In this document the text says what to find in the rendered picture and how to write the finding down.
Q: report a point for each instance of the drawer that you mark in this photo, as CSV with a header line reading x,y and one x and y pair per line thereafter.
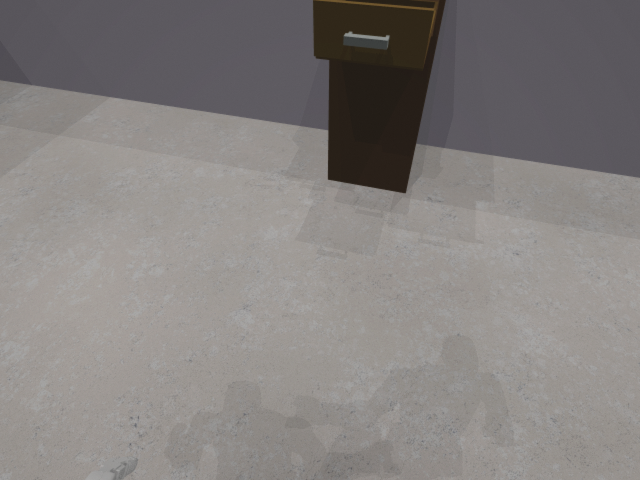
x,y
409,23

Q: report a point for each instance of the robot left hand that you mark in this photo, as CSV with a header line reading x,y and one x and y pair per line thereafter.
x,y
114,469

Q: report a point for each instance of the handle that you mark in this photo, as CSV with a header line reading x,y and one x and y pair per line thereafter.
x,y
366,41

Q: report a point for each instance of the cabinet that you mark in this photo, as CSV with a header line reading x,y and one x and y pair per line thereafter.
x,y
374,119

